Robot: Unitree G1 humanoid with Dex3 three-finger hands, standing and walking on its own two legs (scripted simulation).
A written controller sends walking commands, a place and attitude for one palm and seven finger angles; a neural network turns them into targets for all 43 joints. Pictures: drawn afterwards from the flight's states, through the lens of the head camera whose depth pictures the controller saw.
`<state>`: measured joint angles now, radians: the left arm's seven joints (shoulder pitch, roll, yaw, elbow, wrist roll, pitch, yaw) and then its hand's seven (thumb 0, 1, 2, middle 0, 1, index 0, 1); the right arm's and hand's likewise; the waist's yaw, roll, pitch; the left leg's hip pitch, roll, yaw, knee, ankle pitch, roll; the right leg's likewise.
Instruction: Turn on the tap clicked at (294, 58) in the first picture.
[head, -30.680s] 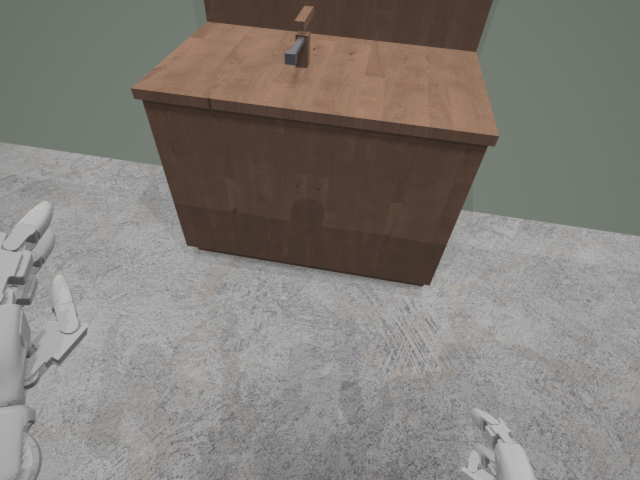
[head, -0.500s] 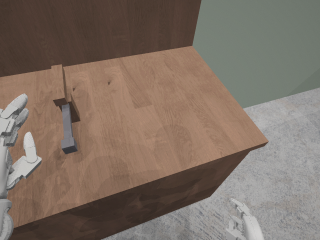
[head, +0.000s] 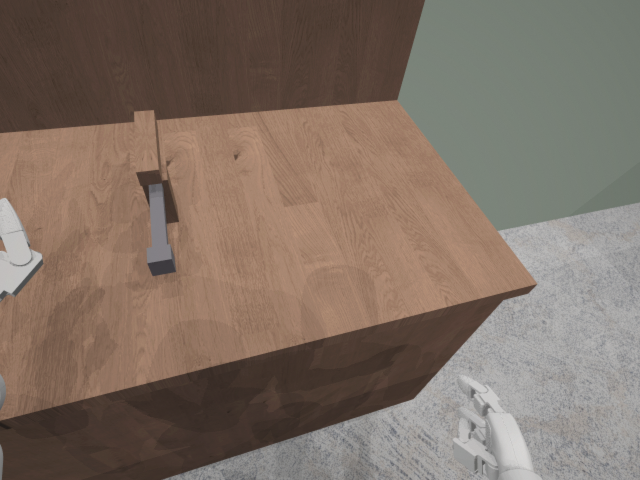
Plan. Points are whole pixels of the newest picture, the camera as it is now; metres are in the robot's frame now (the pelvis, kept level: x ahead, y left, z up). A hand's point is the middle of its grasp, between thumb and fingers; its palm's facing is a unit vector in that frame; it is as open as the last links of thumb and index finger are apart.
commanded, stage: look again from close up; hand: left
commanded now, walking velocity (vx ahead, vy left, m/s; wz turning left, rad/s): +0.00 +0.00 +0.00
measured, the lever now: (161, 260) +0.34 +0.25 +0.06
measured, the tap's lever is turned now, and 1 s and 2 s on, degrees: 0 0 0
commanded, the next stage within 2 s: shuffle to correct the standing spot in 0.12 s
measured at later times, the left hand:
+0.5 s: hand (95, 341) +0.18 +0.22 +0.17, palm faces +0.37 -0.86 -0.34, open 7.4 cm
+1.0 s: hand (174, 305) +0.22 +0.17 +0.16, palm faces +0.38 -0.88 -0.30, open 7.4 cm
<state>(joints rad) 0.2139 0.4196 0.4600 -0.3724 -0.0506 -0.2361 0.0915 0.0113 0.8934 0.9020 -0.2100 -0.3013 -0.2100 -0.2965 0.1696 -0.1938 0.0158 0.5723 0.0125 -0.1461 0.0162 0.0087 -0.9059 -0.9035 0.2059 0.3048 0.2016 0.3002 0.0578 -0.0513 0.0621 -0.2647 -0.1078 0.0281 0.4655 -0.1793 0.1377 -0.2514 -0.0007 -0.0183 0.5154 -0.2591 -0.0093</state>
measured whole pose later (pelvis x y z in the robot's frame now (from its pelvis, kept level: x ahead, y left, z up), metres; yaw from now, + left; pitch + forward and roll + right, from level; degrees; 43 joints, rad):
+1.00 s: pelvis -0.01 -0.07 -0.01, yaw -2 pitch -2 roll +0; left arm 0.36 0.37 0.38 -0.48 -0.06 -0.16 0.11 0.01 0.89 0.90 -0.21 -0.30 -0.21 -0.30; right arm 0.23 -0.18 0.01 0.59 0.00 -0.10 -0.04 0.01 -0.91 -0.90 0.20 0.30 0.20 0.30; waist 0.01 -0.09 0.04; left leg -0.25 0.00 0.06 0.60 -0.32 0.03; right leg -0.32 0.06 -0.02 0.81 -0.41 -0.03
